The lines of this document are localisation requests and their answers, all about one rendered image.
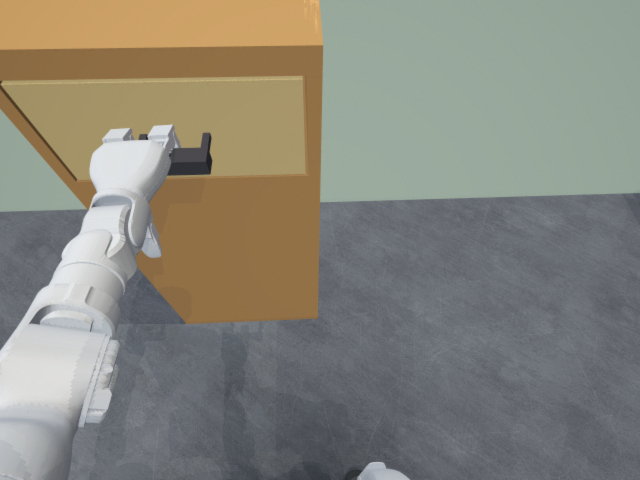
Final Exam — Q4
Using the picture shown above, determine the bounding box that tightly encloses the robot right shin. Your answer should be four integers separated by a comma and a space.
359, 462, 386, 476

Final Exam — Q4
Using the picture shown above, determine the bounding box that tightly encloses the handle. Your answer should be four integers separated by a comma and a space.
138, 133, 212, 176

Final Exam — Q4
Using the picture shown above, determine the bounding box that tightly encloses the robot left upper arm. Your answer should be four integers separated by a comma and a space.
0, 324, 120, 480

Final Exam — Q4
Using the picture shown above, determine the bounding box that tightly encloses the robot left forearm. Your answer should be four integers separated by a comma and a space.
0, 188, 151, 376

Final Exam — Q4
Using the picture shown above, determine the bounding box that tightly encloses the cabinet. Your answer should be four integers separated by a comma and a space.
0, 0, 323, 324

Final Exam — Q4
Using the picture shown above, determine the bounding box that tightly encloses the drawer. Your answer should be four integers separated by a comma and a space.
1, 76, 306, 180

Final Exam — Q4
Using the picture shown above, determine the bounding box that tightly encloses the robot left hand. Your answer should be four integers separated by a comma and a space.
89, 125, 181, 258

